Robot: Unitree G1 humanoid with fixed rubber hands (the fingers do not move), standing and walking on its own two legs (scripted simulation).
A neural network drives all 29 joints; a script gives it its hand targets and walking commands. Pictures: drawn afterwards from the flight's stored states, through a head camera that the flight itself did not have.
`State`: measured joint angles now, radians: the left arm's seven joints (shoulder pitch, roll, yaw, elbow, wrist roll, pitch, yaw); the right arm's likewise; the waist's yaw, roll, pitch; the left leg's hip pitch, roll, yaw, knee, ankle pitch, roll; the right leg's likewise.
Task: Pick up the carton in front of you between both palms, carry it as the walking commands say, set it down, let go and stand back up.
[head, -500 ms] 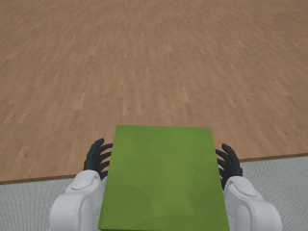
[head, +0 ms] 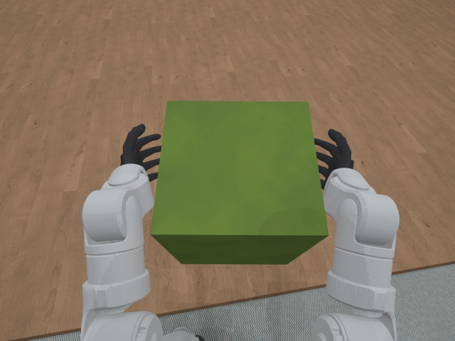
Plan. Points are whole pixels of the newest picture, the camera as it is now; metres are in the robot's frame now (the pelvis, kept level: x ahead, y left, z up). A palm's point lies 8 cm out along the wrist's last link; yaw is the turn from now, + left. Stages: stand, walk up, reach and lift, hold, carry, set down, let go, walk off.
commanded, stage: carry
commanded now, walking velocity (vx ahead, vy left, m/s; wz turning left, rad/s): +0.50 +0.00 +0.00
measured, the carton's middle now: (235, 194) +0.35 -0.01 +0.08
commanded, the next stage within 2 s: none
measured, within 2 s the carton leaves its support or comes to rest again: neither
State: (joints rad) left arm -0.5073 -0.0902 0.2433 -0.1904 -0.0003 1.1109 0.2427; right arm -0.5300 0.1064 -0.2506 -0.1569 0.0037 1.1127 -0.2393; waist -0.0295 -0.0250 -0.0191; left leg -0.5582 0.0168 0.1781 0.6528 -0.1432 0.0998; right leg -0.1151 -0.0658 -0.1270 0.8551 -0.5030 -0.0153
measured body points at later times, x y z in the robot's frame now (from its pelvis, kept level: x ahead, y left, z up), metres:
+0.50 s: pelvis +0.35 -0.01 +0.04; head +0.42 +0.00 +0.48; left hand +0.69 +0.17 +0.14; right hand +0.72 -0.14 +0.14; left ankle +0.17 +0.08 -0.57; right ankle +0.44 -0.09 -0.66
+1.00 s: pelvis +0.67 +0.05 +0.07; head +0.70 +0.06 +0.52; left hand +1.04 +0.19 +0.19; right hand +1.01 -0.12 +0.19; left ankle +0.71 +0.11 -0.66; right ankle +0.59 -0.07 -0.56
